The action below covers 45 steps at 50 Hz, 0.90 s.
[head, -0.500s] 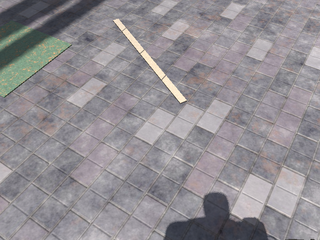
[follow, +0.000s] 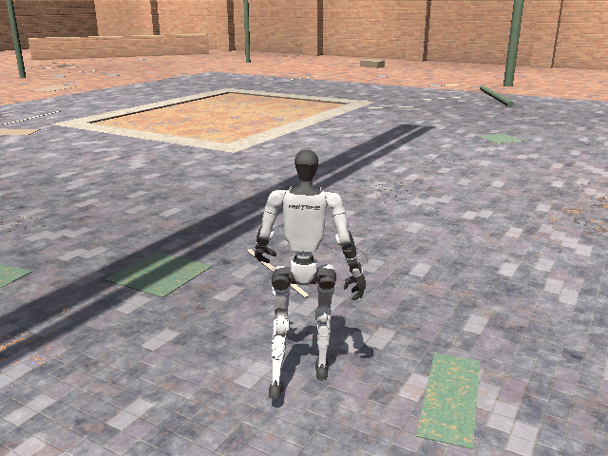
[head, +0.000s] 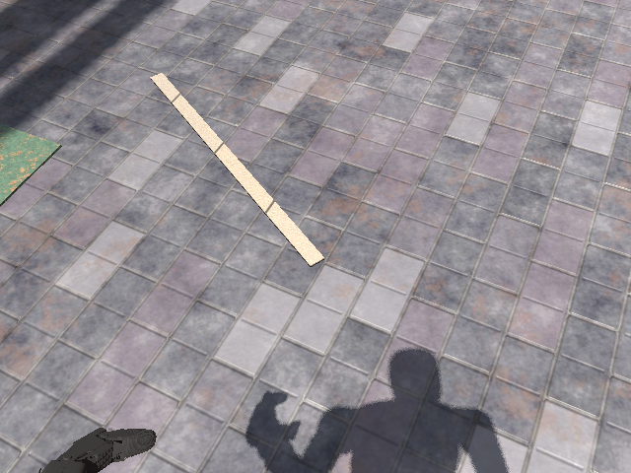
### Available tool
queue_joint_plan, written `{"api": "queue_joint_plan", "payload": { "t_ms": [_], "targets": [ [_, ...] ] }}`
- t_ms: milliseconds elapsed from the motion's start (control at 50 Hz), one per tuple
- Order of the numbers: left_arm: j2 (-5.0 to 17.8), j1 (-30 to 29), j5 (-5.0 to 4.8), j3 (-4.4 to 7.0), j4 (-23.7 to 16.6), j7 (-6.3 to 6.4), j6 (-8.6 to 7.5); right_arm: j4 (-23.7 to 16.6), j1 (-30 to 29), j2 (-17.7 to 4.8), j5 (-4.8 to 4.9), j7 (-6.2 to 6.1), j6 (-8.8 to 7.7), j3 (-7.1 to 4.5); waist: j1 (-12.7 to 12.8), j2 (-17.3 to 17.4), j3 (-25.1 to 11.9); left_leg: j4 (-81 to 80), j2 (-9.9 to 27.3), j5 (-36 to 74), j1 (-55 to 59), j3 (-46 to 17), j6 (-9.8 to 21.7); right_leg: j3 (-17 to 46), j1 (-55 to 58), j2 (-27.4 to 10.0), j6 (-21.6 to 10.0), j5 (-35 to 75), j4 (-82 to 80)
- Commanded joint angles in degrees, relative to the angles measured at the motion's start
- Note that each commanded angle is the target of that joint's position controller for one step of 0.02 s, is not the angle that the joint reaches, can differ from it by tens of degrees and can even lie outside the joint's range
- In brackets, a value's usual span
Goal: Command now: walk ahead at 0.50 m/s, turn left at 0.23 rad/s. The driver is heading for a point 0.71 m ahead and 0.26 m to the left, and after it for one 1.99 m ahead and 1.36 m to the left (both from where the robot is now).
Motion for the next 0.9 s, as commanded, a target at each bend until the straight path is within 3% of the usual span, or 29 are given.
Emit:
{"api": "queue_joint_plan", "payload": {
  "t_ms": [20, 40, 80, 140, 260, 360, 420, 440, 460, 480, 500, 520, 540, 560, 580, 600, 640, 680, 740, 800, 860, 900],
  "targets": [
    [8.4, 14.9, 0.09, 2.96, 1.3, 0.79, 0.09, -6.4, -4.9, -7.8, 0.97, 0.0, -2.1, -1.58, 8.8, -6.1, -8.8, 17.5, 4.7, 5.1, -31.7, -2.5, 0.4, 25.3, 33.5, -19.0, -10.0, -4.6, -15.5],
    [6.8, 12.1, 0.27, 2.55, 1.5, 0.6, -0.16, -6.6, -6.0, -7.2, 0.22, -0.11, -1.71, -1.81, 7.2, -5.7, -5.4, 14.7, 6.0, 8.2, -29.9, -2.3, 0.0, 20.6, 27.5, -17.0, -9.3, -1.0, -17.6],
    [5.4, 9.3, 0.69, 2.42, 2.2, 0.39, -1.16, -5.8, -3.5, -4.9, 0.33, -0.19, -0.12, -1.81, 4.2, -7.0, -3.5, 12.5, 7.6, 12.0, -24.3, -2.7, -0.7, 14.2, 20.5, -15.0, -8.7, 2.9, -21.7],
    [6.5, 8.6, 0.71, 3.04, 4.1, 0.66, -2.17, -6.6, -4.9, -2.8, 0.11, -0.37, 1.41, -1.71, 3.0, -4.9, -0.9, 9.2, 8.0, 16.2, -26.0, -3.2, -1.7, 7.4, 17.4, -15.2, -9.0, 9.3, -24.7],
    [9.0, 10.5, 0.54, 3.8, 6.7, 1.87, -1.58, -9.8, -14.5, -1.2, -0.31, 1.33, 0.88, -1.04, 5.9, -3.0, 2.0, -9.4, 6.9, 32.3, -26.2, 0.6, -1.2, -4.0, 20.0, -13.3, -6.8, 13.0, -26.1],
    [11.0, 14.8, -0.79, 4.62, 9.5, 2.22, 0.42, -14.2, -22.1, -1.4, -0.25, 2.94, 0.92, -0.84, 8.1, -2.7, 4.1, -17.1, 5.5, 27.6, -28.9, 4.3, 1.5, -7.1, 30.3, -16.4, -5.6, 18.7, -22.3],
    [13.3, 13.6, -1.35, 5.22, 9.4, 2.81, 1.82, -15.1, -18.7, -3.8, -0.27, 3.44, 1.3, -2.21, 4.6, -5.5, -0.1, -17.6, 0.6, 18.7, -20.5, 9.1, 4.7, -9.4, 33.6, -16.6, -3.6, 44.2, -11.5],
    [13.9, 12.9, -1.45, 5.31, 9.2, 3.05, 2.39, -14.0, -12.8, -5.7, -0.11, 3.29, 1.45, -3.39, 1.0, -5.9, -3.5, -18.3, -1.9, 17.1, -12.8, 10.4, 6.3, -10.4, 32.4, -15.8, -2.7, 50.5, -2.8],
    [13.3, 12.2, -1.57, 4.92, 8.8, 3.31, 2.57, -11.6, -3.3, -9.0, 0.02, 2.56, 1.63, -5.32, -4.1, -4.5, -8.3, -22.2, -3.9, 20.5, 1.6, 9.5, 8.6, -11.7, 26.1, -13.5, -0.7, 46.9, 9.9],
    [9.3, 14.1, 0.44, 3.45, 7.6, 3.3, 1.94, -10.1, 3.6, -14.6, 0.18, 1.17, 2.33, -7.02, -5.1, 5.4, -13.4, -22.7, 6.2, 23.1, 18.8, -6.8, 12.4, -11.6, 10.0, -9.8, 2.1, 18.0, 28.7],
    [3.6, 17.1, 0.69, 1.45, 4.5, 2.43, 0.0, -12.1, -0.2, -17.8, 0.32, 1.3, 1.65, -7.01, 1.1, 15.6, -20.3, -32.4, 18.5, 10.5, 34.1, -40.7, 24.4, -1.7, -12.6, 3.1, 5.1, -24.8, 47.3],
    [9.2, 10.5, -1.37, 2.46, 3.9, 1.47, -2.18, -12.8, 0.7, -12.5, -0.1, 1.73, 0.98, -5.48, -3.4, 6.7, -21.0, -37.5, 18.9, 7.5, 34.0, -41.6, 22.1, 8.3, -18.7, 0.2, 3.6, -23.3, 49.3],
    [9.9, 6.4, -2.89, 2.59, 2.3, 1.08, -3.2, -12.5, -0.8, -10.0, -0.48, 1.71, 0.28, -4.79, -3.0, 4.6, -13.4, -37.7, 17.0, 10.6, 27.6, -33.2, 19.7, 7.6, -21.0, -2.1, 2.2, -18.6, 46.6],
    [8.9, 6.3, -1.99, 2.4, 2.7, 1.48, -3.55, -12.7, -4.3, -8.6, -0.41, 1.74, -0.13, -4.32, 0.2, -0.8, -8.0, -37.7, 14.4, 17.1, 18.5, -26.6, 17.7, 7.4, -18.6, -4.6, 2.0, -14.3, 40.9],
    [9.6, 6.5, -0.37, 2.86, 3.3, 1.87, -3.27, -13.4, -7.6, -6.5, -0.56, 1.48, -0.27, -3.74, 2.2, -0.6, -6.0, -38.2, 12.3, 23.0, 12.0, -21.7, 16.6, 7.4, -14.7, -6.3, 2.5, -12.0, 35.8],
    [9.7, 7.7, 0.1, 3.1, 3.6, 1.78, -2.58, -14.4, -9.3, -5.9, -1.23, 1.17, -0.28, -3.39, 3.8, 0.9, -4.9, -39.4, 11.0, 26.9, 7.4, -19.5, 16.4, 7.6, -11.1, -7.0, 3.0, -10.3, 34.1],
    [8.5, 8.5, 0.65, 3.01, 3.5, 1.77, -1.35, -14.7, -9.6, -6.5, -1.09, 0.66, -0.45, -3.59, 4.9, 1.0, -4.2, -40.9, 9.9, 32.5, 2.5, -16.7, 16.8, 6.5, -8.8, -6.8, 4.7, -8.6, 29.7],
    [7.0, 5.7, 0.9, 2.52, 2.4, 1.93, -0.65, -14.2, -8.2, -8.1, -0.89, -0.11, -0.51, -4.02, 4.5, 0.8, -2.7, -41.6, 8.4, 34.9, -0.7, -13.5, 16.3, 5.5, -9.1, -6.0, 6.5, -3.9, 23.1],
    [5.1, -1.0, 0.75, 1.63, 0.8, 1.61, -0.78, -13.4, -6.1, -8.7, -0.43, -0.91, -0.02, -4.27, 1.9, 2.5, -1.5, -40.8, 4.9, 30.3, -3.3, -10.1, 13.2, 5.0, -6.3, -3.4, 7.4, 8.3, 9.1],
    [5.4, -6.1, -0.18, 1.46, -0.6, 0.84, -1.35, -12.2, -3.0, -9.1, -0.16, -1.14, 0.47, -4.44, -0.4, 3.7, -1.1, -39.6, 5.2, 24.7, -3.4, -12.0, 11.7, 5.0, -2.3, -1.0, 7.1, 14.3, 0.9],
    [7.5, -6.9, -0.56, 2.2, -1.3, 0.15, -2.05, -11.5, -1.4, -8.4, 0.12, -1.37, 0.94, -4.35, -0.1, 4.6, -1.3, -34.9, 7.3, 21.9, 1.8, -17.2, 10.8, 7.1, -1.5, -0.5, 5.6, 11.0, -3.4],
    [8.8, -4.2, -0.69, 2.87, -0.8, 0.0, -2.6, -11.7, -2.1, -8.4, -0.09, -1.53, 1.24, -4.49, 1.8, 6.4, -1.7, -31.3, 8.3, 23.2, 3.7, -20.2, 9.8, 7.0, 1.7, -0.4, 3.9, 5.7, -4.4]
  ]
}}
Velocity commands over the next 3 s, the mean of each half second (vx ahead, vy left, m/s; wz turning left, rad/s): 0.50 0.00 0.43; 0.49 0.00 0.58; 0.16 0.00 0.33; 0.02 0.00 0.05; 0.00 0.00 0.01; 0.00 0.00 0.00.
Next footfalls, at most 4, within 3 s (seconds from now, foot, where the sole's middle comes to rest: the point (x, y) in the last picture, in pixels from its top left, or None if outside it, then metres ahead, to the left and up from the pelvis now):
0.46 left None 0.39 0.17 -0.76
0.94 right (275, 354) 0.73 0.09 -0.76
1.38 left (158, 394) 0.65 0.35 -0.76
1.64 right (259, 332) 0.79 0.13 -0.76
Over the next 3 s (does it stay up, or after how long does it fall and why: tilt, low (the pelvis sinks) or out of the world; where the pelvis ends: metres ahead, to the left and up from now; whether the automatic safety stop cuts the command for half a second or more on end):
stays up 0.70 0.21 0.01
